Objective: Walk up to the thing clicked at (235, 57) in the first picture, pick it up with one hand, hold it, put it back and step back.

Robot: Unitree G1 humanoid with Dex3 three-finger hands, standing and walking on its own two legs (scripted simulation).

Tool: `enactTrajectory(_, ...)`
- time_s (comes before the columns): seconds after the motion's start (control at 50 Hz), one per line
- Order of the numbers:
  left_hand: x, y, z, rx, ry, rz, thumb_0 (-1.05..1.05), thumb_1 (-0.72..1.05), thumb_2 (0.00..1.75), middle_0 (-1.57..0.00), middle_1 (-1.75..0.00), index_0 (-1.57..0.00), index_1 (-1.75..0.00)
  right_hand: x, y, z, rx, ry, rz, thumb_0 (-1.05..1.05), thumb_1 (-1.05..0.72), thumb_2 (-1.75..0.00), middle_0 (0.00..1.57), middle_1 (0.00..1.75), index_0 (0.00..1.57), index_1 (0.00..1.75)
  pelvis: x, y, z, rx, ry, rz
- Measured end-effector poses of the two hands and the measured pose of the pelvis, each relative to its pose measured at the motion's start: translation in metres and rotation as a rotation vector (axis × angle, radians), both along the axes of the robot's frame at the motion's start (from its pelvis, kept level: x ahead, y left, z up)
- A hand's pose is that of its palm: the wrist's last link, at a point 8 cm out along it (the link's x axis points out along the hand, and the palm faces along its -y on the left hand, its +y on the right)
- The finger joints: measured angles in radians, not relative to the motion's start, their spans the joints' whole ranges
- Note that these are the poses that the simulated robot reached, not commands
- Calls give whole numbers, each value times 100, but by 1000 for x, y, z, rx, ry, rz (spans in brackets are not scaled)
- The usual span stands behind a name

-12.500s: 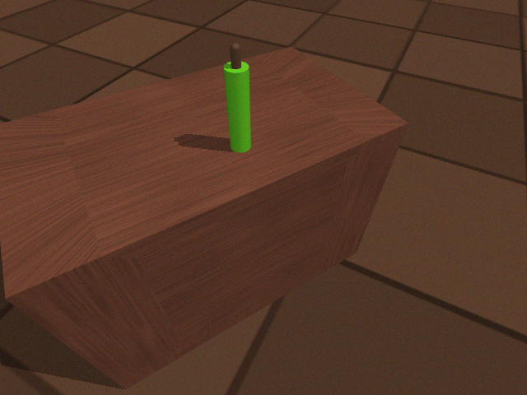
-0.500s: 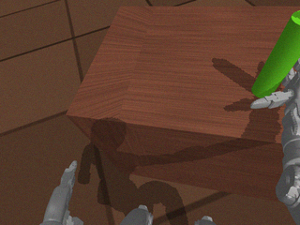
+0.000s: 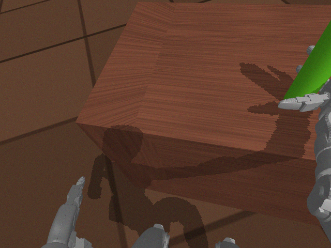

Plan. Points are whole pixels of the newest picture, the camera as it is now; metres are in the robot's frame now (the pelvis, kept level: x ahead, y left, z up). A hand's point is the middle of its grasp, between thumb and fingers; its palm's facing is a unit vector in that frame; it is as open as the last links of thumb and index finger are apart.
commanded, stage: close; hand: right
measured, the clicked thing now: (324, 59) +0.53 -0.22 +0.14
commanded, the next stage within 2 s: settle in 0.26 s
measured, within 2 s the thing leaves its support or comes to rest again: leaves its support in 1.00 s
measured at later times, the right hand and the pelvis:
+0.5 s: hand (309, 81) +0.52 -0.21 +0.08, palm faces +0.15 +0.99 +0.01, open 7.5 cm; pelvis +0.01 +0.00 +0.00, yaw +0 degrees
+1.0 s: hand (307, 85) +0.50 -0.20 +0.09, palm faces +0.16 +0.99 -0.02, open 7.5 cm; pelvis +0.01 +0.00 +0.03, yaw +0 degrees
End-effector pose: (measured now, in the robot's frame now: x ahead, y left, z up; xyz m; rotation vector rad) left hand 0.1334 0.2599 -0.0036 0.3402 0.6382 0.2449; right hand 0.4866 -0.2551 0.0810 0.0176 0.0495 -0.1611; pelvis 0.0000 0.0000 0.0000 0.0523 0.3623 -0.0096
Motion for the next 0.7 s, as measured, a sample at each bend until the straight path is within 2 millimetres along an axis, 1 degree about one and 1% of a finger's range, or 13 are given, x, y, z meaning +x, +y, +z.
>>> enactTrajectory(0.14,5,0,1,2,1,2,-1,-53,6,-5,-5,-5,-5,-1,-4,2,-6,-1,-12,-1,36,-33,78,59,83,59,3,-1,2,-1,-3,-1)
enactTrajectory(0.3,9,-8,-3,-29,8,-8,-1,-53,5,-5,-5,-5,-5,3,-6,5,-13,-14,-5,-1,13,-57,92,81,104,82,7,-2,3,-2,1,-1)
enactTrajectory(0.4,11,-6,-2,-22,8,-9,-1,-53,5,-5,-6,-6,-5,5,-6,5,-8,-1,5,-2,14,-75,88,88,100,89,8,-2,3,-1,2,-3)
enactTrajectory(0.52,10,-3,0,-14,4,-5,-1,-54,6,-6,-6,-6,-5,4,-5,5,-5,0,7,-3,10,-101,82,99,93,101,8,-3,3,-3,0,-2)
enactTrajectory(0.6,8,-4,0,-19,15,1,-1,-55,6,-6,-6,-6,-6,3,-3,5,-7,9,2,-3,12,-109,79,107,90,110,8,-3,5,-5,-5,1)
enactTrajectory(0.7,7,-5,-1,-31,29,9,-1,-55,6,-6,-6,-6,-6,0,-1,6,-13,40,2,-2,13,-114,77,112,88,115,9,-4,10,-6,-20,2)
